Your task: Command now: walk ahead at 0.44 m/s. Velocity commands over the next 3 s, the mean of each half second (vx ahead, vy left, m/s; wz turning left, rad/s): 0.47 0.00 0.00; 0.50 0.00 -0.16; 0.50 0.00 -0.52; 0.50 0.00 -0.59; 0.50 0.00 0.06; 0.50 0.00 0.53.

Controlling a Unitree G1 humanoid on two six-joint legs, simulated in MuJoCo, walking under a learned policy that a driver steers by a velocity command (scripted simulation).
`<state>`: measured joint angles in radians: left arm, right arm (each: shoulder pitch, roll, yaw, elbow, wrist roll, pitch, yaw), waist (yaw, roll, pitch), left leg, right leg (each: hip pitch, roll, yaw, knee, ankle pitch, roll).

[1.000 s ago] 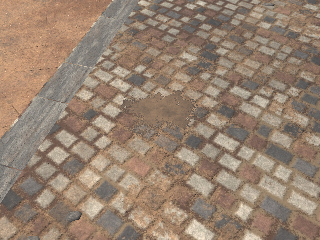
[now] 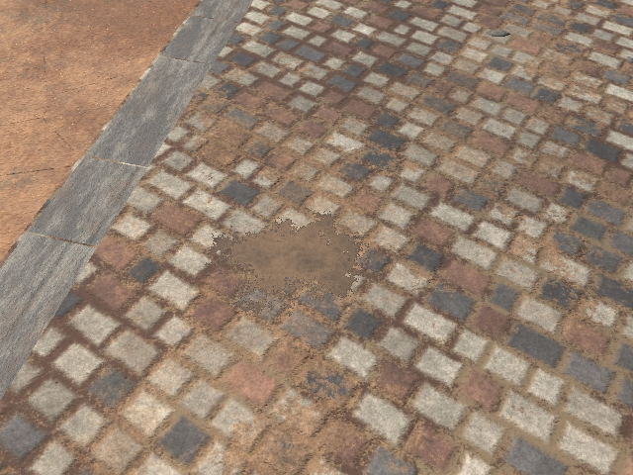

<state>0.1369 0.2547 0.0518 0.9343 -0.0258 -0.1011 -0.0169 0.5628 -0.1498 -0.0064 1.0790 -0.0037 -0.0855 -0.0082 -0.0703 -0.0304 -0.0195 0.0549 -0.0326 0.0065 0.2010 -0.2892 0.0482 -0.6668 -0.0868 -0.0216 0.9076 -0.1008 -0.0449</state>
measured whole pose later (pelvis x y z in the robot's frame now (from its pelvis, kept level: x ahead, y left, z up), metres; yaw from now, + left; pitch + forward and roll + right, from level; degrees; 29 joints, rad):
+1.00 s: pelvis +0.57 +0.03 +0.00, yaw -7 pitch +0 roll +1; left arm 0.23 0.28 0.08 0.92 -0.04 -0.05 0.01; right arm 0.29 -0.23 -0.06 0.94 -0.02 -0.12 0.01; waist -0.03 -0.05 0.02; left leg -0.13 -0.03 0.17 0.29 -0.18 0.06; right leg -0.65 -0.10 0.09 1.09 -0.17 -0.05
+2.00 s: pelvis +1.11 -0.16 +0.00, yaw -41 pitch +2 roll +2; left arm 0.27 0.30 0.08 0.71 -0.03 -0.02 0.01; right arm 0.22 -0.25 -0.07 0.77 -0.01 -0.11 0.01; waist -0.01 -0.05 0.02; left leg -0.25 -0.03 0.07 0.40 -0.18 0.03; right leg -0.55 -0.04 0.07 1.18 -0.35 -0.02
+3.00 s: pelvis +1.52 -0.45 +0.00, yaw -18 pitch +2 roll +0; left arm 0.16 0.30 0.06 0.73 0.00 -0.11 0.01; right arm 0.27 -0.28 -0.07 0.71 0.01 -0.05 0.03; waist -0.02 -0.02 0.05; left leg -0.30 -0.10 -0.02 0.45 -0.17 0.10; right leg -0.55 -0.09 0.05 1.12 -0.34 0.02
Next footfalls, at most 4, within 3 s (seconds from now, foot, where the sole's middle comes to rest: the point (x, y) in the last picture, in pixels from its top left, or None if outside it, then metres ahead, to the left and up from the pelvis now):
0.20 right None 0.30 -0.13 -0.78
0.74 left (246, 431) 0.62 0.11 -0.78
1.32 right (358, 323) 0.88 -0.16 -0.78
1.82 left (328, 223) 1.23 -0.12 -0.78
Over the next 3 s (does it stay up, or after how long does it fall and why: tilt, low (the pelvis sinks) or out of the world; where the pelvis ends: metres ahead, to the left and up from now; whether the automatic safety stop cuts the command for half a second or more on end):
stays up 1.52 -0.45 0.00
